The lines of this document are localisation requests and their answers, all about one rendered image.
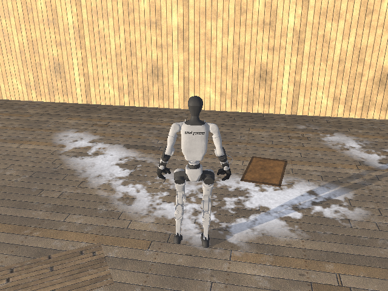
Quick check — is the robot left upper arm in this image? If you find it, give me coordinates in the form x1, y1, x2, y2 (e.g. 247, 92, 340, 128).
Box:
165, 122, 182, 156

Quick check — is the robot right upper arm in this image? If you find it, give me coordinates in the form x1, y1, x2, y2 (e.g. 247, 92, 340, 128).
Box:
208, 122, 224, 156

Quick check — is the left robot hand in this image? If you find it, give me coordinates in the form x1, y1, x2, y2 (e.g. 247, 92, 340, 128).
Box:
157, 167, 171, 179

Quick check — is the right robot hand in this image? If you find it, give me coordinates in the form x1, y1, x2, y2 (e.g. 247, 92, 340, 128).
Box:
217, 169, 231, 181

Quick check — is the right robot forearm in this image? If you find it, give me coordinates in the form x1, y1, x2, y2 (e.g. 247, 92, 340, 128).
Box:
218, 147, 230, 170

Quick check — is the robot left foot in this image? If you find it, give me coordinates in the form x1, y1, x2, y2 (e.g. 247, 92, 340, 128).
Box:
173, 233, 182, 244

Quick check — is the robot head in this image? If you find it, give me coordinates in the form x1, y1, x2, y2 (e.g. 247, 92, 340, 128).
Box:
185, 96, 206, 125

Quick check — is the left robot forearm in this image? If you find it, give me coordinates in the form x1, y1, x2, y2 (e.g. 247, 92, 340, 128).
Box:
158, 146, 171, 170

